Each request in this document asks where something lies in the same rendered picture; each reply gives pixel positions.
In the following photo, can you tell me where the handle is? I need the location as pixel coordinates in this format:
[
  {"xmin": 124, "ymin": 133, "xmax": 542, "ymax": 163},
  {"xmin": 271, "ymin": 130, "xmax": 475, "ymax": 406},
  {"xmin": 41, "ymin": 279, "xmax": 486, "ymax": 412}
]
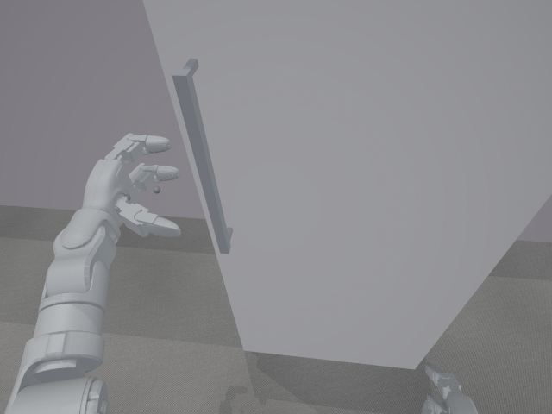
[{"xmin": 172, "ymin": 59, "xmax": 233, "ymax": 254}]

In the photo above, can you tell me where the left robot forearm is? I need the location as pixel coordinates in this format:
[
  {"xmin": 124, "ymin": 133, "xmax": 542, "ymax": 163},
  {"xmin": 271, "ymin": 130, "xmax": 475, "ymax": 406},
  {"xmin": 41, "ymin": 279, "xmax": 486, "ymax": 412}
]
[{"xmin": 4, "ymin": 208, "xmax": 121, "ymax": 414}]

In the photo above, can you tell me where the robot right hand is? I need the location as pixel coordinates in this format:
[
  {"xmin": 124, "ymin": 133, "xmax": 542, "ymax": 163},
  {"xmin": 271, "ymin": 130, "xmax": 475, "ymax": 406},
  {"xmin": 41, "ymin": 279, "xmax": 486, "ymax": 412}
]
[{"xmin": 422, "ymin": 362, "xmax": 479, "ymax": 414}]

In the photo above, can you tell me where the fridge door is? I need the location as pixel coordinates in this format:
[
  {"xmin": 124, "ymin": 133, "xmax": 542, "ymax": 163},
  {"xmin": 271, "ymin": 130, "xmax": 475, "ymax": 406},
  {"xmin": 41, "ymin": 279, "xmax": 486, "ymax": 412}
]
[{"xmin": 142, "ymin": 0, "xmax": 552, "ymax": 369}]

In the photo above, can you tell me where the robot left hand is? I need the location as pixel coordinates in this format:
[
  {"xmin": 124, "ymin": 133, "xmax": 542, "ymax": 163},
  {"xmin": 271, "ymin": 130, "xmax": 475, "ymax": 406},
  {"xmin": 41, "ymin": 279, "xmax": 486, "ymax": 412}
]
[{"xmin": 82, "ymin": 133, "xmax": 181, "ymax": 237}]

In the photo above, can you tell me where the left robot upper arm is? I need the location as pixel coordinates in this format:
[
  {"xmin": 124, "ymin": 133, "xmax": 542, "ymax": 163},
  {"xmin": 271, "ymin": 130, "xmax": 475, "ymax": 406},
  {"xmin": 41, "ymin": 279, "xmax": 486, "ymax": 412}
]
[{"xmin": 9, "ymin": 376, "xmax": 109, "ymax": 414}]

